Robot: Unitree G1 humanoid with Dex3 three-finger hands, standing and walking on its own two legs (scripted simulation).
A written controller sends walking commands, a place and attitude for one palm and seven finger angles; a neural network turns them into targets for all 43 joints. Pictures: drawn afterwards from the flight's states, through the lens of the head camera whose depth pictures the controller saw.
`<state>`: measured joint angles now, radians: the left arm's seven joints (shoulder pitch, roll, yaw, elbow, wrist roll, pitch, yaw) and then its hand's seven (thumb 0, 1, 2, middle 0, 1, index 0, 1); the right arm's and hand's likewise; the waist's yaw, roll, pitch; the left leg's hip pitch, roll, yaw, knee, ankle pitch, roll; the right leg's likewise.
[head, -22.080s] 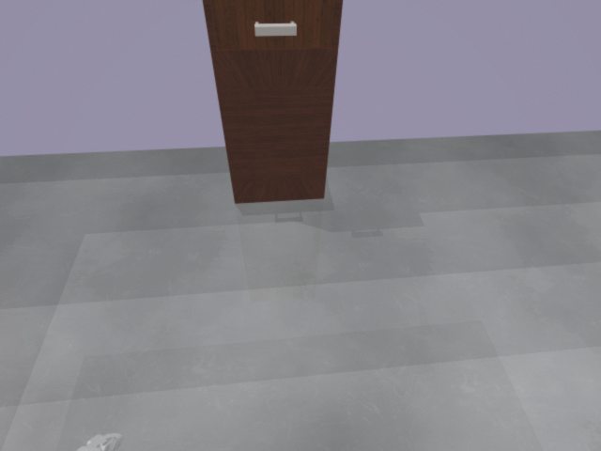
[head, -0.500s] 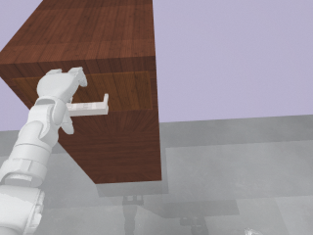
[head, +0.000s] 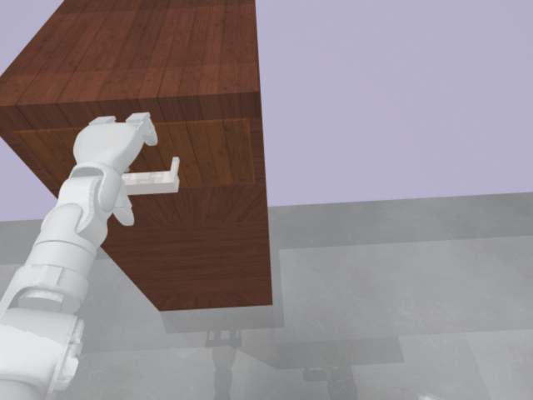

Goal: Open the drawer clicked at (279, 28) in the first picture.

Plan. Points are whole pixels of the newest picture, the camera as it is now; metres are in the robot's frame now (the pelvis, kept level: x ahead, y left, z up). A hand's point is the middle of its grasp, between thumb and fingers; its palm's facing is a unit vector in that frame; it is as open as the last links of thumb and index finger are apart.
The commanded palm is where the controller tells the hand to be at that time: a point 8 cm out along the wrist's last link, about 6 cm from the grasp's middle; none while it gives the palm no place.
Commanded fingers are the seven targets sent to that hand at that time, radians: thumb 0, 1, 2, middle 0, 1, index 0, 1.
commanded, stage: lower the fingers behind the handle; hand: left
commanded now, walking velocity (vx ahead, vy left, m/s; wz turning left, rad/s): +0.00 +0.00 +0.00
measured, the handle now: (142, 173) +0.47 +0.26 +0.05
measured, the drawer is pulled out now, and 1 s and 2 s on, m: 0.00 0.00 0.00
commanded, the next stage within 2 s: close the thumb around the handle in 1.38 s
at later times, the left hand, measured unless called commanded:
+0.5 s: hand (128, 184) +0.43 +0.26 +0.07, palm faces -0.01 -0.02 -1.00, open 13.6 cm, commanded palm +0.41 +0.26 +0.12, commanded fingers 0.00 -0.50 0.30 -0.30 -1.20 -0.30 -1.20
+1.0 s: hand (134, 201) +0.42 +0.26 +0.03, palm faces -0.01 -0.03 -1.00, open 13.8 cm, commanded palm +0.40 +0.26 +0.09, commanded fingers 0.00 -0.50 0.30 -0.30 -1.20 -0.30 -1.20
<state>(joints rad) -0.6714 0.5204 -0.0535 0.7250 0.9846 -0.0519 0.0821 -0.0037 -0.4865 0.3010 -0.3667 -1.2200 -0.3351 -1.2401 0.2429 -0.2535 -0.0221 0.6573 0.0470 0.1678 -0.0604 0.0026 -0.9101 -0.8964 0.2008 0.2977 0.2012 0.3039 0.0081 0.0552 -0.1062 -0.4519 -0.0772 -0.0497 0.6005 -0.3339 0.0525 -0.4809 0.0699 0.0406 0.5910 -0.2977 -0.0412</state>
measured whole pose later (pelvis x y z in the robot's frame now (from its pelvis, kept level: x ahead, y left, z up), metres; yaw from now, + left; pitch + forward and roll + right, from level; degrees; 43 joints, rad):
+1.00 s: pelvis -0.01 +0.00 -0.02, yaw -1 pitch +16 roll -1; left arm -0.62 0.52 0.02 0.85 1.07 -0.13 0.28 0.00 -0.49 0.30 -0.32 -1.20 -0.32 -1.21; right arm 0.29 -0.26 -0.06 0.66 0.02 0.13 -0.05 0.00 -0.91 -0.90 0.20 0.30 0.20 0.30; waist -0.03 0.04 -0.14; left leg -0.64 -0.07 -0.04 0.75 -0.38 0.05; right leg -0.66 0.08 0.04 0.71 -0.33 -0.04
